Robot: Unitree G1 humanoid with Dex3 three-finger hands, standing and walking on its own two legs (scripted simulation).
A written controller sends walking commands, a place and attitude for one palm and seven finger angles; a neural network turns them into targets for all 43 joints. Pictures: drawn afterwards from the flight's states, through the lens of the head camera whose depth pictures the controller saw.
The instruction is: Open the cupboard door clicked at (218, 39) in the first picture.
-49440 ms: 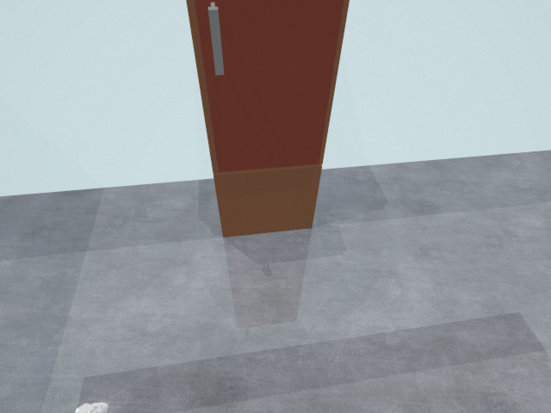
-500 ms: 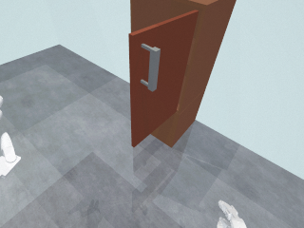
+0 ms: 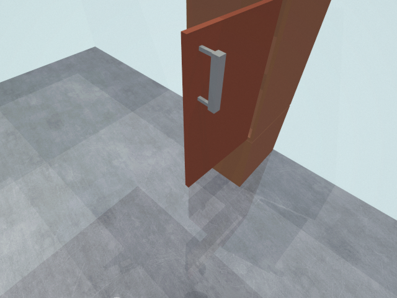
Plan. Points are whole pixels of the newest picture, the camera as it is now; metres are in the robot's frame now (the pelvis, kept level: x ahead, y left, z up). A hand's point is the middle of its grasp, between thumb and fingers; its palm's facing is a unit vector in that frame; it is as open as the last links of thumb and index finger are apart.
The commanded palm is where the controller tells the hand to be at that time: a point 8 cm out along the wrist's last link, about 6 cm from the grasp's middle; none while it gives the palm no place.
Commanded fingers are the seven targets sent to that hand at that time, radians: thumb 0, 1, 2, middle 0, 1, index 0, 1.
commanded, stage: let the arm hang, fingers relaxed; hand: left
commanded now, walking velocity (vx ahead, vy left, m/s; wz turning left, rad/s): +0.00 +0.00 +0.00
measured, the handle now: (209, 80) +0.57 -0.01 +0.14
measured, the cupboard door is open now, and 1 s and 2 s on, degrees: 86 86 86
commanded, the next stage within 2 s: look to check the result in 0.84 s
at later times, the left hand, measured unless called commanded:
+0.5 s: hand out of the picture -0.05 +0.18 -0.16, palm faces +0.03 -0.98 -0.18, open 7.3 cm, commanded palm none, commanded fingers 0.00 0.90 0.90 -0.20 -0.30 -0.20 -0.30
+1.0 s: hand out of the picture -0.04 +0.17 -0.16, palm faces +0.03 -0.99 -0.16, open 7.3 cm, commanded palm none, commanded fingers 0.00 0.90 0.90 -0.20 -0.30 -0.20 -0.30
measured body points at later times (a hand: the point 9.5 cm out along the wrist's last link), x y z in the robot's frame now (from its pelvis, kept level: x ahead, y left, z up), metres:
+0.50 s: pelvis +0.00 +0.02 +0.02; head +0.00 +0.01 +0.47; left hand -0.05 +0.23 -0.14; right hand -0.03 -0.18 -0.15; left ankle +0.03 +0.12 -0.73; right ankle -0.04 -0.09 -0.73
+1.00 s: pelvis -0.01 +0.02 +0.02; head +0.00 +0.01 +0.47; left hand -0.04 +0.22 -0.15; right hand -0.04 -0.18 -0.15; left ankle +0.03 +0.12 -0.73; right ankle -0.04 -0.09 -0.73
